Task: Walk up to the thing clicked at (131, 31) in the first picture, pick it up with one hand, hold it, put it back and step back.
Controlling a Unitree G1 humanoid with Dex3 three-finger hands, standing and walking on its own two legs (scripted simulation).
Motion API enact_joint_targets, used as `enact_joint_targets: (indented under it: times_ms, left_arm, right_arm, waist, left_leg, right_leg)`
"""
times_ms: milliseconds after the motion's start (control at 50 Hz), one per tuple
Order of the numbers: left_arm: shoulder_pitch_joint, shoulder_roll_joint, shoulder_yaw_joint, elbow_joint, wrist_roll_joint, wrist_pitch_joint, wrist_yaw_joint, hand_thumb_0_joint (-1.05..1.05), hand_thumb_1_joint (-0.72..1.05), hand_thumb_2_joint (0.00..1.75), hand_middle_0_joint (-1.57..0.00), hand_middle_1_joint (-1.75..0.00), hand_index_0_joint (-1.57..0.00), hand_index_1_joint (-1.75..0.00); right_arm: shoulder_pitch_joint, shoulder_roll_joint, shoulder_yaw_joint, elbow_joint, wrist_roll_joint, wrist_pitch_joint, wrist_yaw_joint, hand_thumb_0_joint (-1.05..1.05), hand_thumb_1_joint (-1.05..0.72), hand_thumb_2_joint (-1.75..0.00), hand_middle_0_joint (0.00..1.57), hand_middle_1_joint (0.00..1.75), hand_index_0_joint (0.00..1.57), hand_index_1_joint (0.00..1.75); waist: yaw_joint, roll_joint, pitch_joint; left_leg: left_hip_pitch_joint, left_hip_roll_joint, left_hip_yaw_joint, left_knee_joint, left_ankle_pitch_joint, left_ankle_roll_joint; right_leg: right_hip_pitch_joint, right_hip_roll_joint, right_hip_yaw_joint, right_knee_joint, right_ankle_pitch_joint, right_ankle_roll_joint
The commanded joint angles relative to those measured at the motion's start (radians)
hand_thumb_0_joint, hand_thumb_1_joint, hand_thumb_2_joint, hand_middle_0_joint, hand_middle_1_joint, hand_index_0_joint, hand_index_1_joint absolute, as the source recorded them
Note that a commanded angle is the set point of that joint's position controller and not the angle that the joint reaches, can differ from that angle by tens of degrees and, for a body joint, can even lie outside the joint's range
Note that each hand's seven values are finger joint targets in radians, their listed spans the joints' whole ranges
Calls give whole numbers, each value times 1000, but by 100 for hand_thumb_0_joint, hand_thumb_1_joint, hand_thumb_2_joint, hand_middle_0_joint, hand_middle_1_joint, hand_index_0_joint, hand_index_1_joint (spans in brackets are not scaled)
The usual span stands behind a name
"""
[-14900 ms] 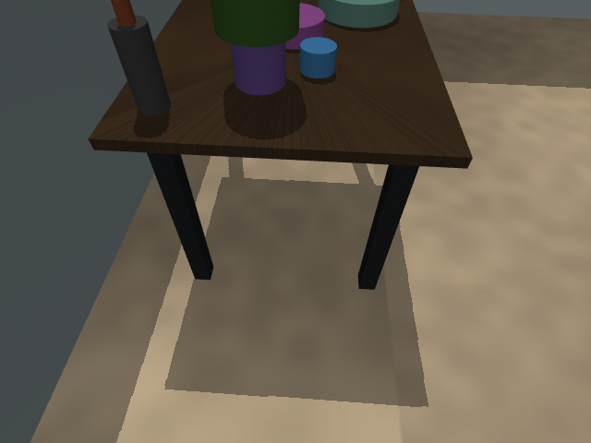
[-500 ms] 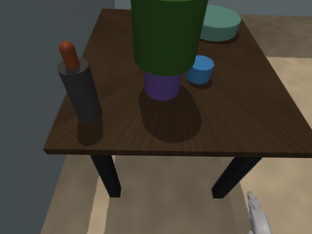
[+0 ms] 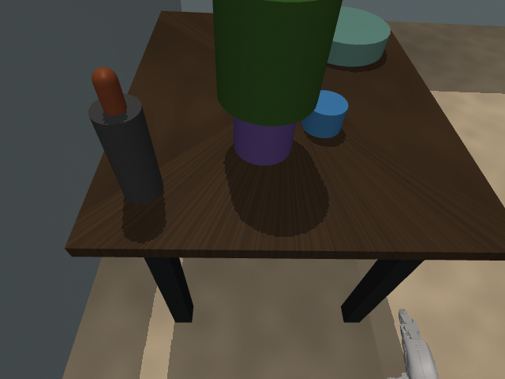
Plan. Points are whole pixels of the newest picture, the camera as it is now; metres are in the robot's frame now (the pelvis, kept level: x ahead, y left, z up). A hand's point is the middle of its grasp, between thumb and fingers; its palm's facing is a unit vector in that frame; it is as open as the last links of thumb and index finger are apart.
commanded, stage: go down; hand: left
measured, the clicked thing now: (126, 140) +0.49 +0.21 +0.10
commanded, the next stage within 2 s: approach in 1.28 s
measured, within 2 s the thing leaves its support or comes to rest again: neither
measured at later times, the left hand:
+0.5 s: hand out of the picture +0.37 +0.40 +0.16, palm faces +0.23 -0.97 +0.01, open 17.6 cm
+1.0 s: hand out of the picture +0.38 +0.40 +0.15, palm faces +0.23 -0.97 +0.01, open 17.6 cm
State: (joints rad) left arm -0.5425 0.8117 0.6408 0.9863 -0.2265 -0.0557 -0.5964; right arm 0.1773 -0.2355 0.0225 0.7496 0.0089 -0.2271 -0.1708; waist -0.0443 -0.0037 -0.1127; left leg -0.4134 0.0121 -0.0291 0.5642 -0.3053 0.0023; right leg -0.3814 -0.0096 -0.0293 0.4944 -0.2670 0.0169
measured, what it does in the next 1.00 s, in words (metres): stands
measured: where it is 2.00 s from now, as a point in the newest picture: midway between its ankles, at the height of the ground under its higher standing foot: outside the picture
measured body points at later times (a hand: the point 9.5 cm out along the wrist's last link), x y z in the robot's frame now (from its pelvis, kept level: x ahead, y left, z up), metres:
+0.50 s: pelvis -0.01 +0.00 -0.01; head +0.05 +0.02 +0.44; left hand +0.35 +0.45 +0.16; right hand +0.15 -0.26 -0.08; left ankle -0.02 +0.12 -0.73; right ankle -0.02 -0.13 -0.73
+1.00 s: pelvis +0.00 +0.01 -0.01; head +0.05 +0.03 +0.43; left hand +0.36 +0.45 +0.16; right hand +0.16 -0.25 -0.08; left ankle -0.02 +0.12 -0.73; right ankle -0.02 -0.13 -0.73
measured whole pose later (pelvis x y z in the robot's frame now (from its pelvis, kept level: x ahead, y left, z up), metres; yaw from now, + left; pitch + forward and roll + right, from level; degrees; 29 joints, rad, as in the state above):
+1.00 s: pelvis +0.00 +0.01 -0.01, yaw +0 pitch +13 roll -2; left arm -0.63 0.90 0.68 1.06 -0.19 -0.06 -0.61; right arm 0.24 -0.24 0.05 0.60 0.01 -0.22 -0.16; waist -0.07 -0.01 -0.14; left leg -0.57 0.02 -0.04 0.71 -0.38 0.01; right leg -0.52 0.00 -0.03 0.62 -0.32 0.02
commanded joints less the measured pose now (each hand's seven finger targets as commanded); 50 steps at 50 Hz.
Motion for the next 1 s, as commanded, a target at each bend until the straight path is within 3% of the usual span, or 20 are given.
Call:
enact_joint_targets:
  times_ms: [0,60,220,240,260,280,340,420,500,540,580,600,620,660,720,740,760,800,860,980]
  left_arm:
    - [-364,440,62,-195,-19,-63,-5,0,-57,7,-4,-4,-4,-5]
    - [-371,453,65,-170,-16,-67,-5,0,-56,7,-4,-4,-4,-5]
    - [-425,474,57,-124,-13,-80,-27,0,-58,8,-4,-4,-3,-6]
    - [-417,481,60,-110,-11,-79,-23,0,-57,8,-4,-4,-3,-5]
    - [-430,496,61,-107,-7,-80,-20,0,-58,7,-4,-4,-3,-5]
    - [-438,495,66,-110,-10,-82,-19,0,-57,8,-4,-4,-3,-5]
    - [-446,516,68,-90,2,-86,-11,0,-58,7,-4,-4,-4,-5]
    - [-451,535,77,-71,4,-101,-15,0,-59,7,-4,-5,-4,-5]
    - [-469,544,75,-80,6,-108,-23,0,-59,7,-4,-5,-4,-5]
    - [-471,543,72,-73,7,-103,-24,0,-56,8,-4,-4,-4,-5]
    - [-469,550,76,-76,11,-94,-22,0,-57,7,-4,-4,-4,-5]
    - [-473,537,65,-64,13,-95,-23,0,-58,7,-4,-4,-4,-5]
    - [-471,558,76,-71,15,-96,-21,0,-56,8,-4,-5,-4,-6]
    - [-468,540,67,-65,14,-94,-22,0,-56,8,-4,-5,-4,-6]
    - [-414,536,80,-55,9,-91,-25,0,-57,8,-4,-5,-4,-6]
    - [-411,549,87,-75,9,-91,-25,0,-58,7,-4,-5,-4,-6]
    - [-400,544,88,-73,7,-91,-29,0,-56,7,-4,-5,-4,-5]
    - [-398,510,76,-96,-4,-86,-34,0,-56,7,-4,-4,-3,-5]
    - [-450,543,94,-162,-4,-81,-22,0,-57,7,-4,-4,-4,-5]
    - [-413,526,88,-153,17,-54,-8,0,-56,8,-4,-5,-3,-6]
  right_arm:
    - [-55,-163,-50,-149,1,-55,-14,0,55,-5,5,5,5,5]
    - [-63,-184,-73,-162,3,-53,-18,0,54,-5,5,5,5,5]
    - [-45,-139,-25,-171,0,-57,-10,0,55,-5,5,5,5,5]
    - [-50,-183,-61,-195,-2,-59,-15,0,55,-5,5,5,5,5]
    - [-53,-192,-63,-196,-3,-61,-15,0,54,-5,5,5,5,5]
    - [-35,-152,-32,-164,-2,-56,-11,0,55,-5,5,5,5,5]
    - [-33,-185,-60,-189,-3,-62,-15,0,55,-5,5,5,5,5]
    - [-36,-181,-57,-198,-4,-59,-11,0,55,-5,5,5,5,5]
    - [-47,-146,-19,-233,-3,-60,-5,0,54,-5,5,5,5,5]
    - [-42,-172,-42,-237,-4,-60,-11,0,55,-5,5,5,5,5]
    - [-15,-154,-25,-230,-4,-59,-8,0,54,-5,5,5,5,5]
    - [-16,-181,-51,-239,-4,-59,-11,0,55,-5,5,5,5,5]
    - [-26,-169,-34,-245,-4,-60,-8,0,55,-5,5,5,5,5]
    - [-1,-172,-44,-241,-3,-55,-11,0,55,-5,5,5,5,5]
    - [26,-169,-36,-267,-1,-53,-4,0,54,-5,5,5,5,5]
    - [19,-148,-20,-261,1,-51,-2,0,55,-5,5,5,5,5]
    - [16,-174,-42,-276,2,-51,-5,0,54,-5,5,5,5,5]
    - [31,-140,-12,-265,2,-51,2,0,54,-5,5,5,5,5]
    - [11,-191,-53,-303,1,-54,-6,0,54,-5,5,5,5,5]
    - [15,-188,-58,-306,3,-54,-5,0,54,-5,5,5,5,5]
  waist:
    - [-3,154,-291]
    - [1,150,-280]
    - [-8,190,-281]
    - [-18,175,-300]
    - [-18,179,-296]
    - [-9,202,-296]
    - [-15,186,-294]
    - [-11,189,-328]
    - [-9,206,-362]
    - [-18,218,-364]
    - [-16,221,-371]
    - [-31,208,-356]
    - [-12,217,-352]
    - [-28,202,-342]
    - [-18,187,-354]
    - [3,209,-359]
    - [-11,205,-373]
    - [-7,222,-361]
    - [-11,231,-416]
    - [-4,219,-356]
  left_leg:
    - [232,-11,-5,-14,467,13]
    - [211,-15,-5,-18,402,13]
    - [189,-14,-7,9,394,12]
    - [190,-14,-9,10,390,13]
    - [186,-13,-10,8,360,12]
    - [179,-14,-10,16,367,12]
    - [159,-11,-14,14,310,10]
    - [152,-6,-18,43,362,9]
    - [147,-11,-12,65,377,11]
    - [163,-6,-16,68,394,7]
    - [157,-8,-14,76,403,10]
    - [161,-3,-18,77,394,7]
    - [141,-6,-18,79,391,6]
    - [137,-8,-14,85,372,11]
    - [135,-7,-15,97,422,13]
    - [124,-11,-11,98,427,12]
    - [152,-4,-19,101,461,9]
    - [155,-1,-19,109,490,9]
    - [188,2,-25,108,489,4]
    - [179,2,-25,97,488,1]
  right_leg:
    - [45,14,-15,-17,333,-29]
    - [34,11,-15,-15,288,-31]
    - [-8,13,-15,7,269,-31]
    - [-3,12,-14,12,272,-32]
    - [-19,14,-14,12,247,-33]
    - [-23,13,-15,17,247,-35]
    - [-41,18,-18,22,202,-35]
    - [-51,17,-17,42,229,-36]
    - [-42,14,-11,58,246,-34]
    - [-56,18,-15,63,245,-36]
    - [-54,16,-12,65,259,-35]
    - [-84,20,-14,69,242,-36]
    - [-77,18,-13,69,237,-36]
    - [-86,19,-13,72,235,-32]
    - [-75,18,-16,83,270,-34]
    - [-59,16,-14,86,274,-34]
    - [-75,19,-19,93,284,-36]
    - [-87,21,-19,97,290,-35]
    - [-79,21,-20,94,278,-37]
    - [-88,25,-23,90,264,-39]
